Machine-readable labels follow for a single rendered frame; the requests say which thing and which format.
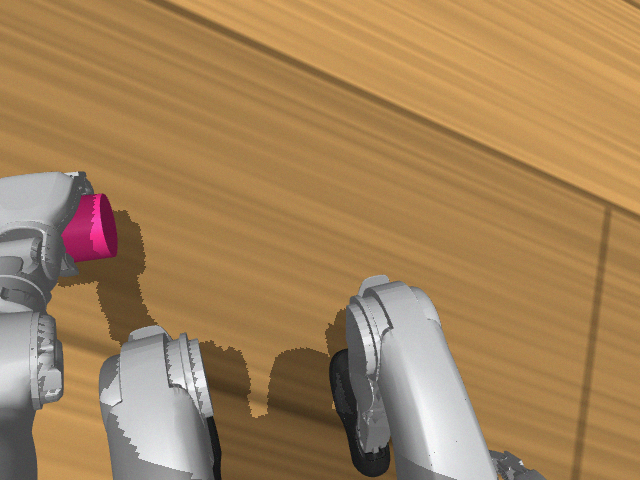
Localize can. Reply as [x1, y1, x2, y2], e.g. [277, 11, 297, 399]
[61, 193, 118, 262]

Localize left robot arm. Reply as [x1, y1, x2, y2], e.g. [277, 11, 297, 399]
[0, 221, 64, 480]

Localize left robot foot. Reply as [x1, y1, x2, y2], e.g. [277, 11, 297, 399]
[206, 416, 222, 480]

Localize left robot hand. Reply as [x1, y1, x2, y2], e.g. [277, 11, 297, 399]
[0, 171, 94, 277]

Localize right robot hand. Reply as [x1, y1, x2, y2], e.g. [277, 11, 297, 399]
[489, 450, 546, 480]

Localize right robot foot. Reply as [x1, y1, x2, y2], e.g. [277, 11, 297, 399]
[329, 349, 390, 477]

